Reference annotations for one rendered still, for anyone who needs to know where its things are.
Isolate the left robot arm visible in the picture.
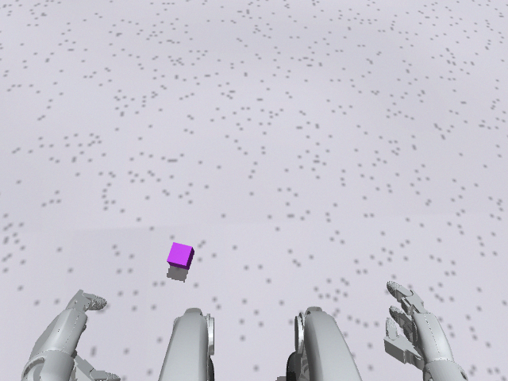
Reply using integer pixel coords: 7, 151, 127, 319
21, 350, 75, 381

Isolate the cube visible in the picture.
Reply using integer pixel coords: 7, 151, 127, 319
167, 242, 194, 270

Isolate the right robot arm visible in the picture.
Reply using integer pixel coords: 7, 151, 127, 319
423, 360, 468, 381

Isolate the right robot hand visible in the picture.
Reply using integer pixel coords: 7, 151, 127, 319
384, 281, 455, 372

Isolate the left robot hand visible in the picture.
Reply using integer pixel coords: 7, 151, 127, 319
29, 290, 121, 381

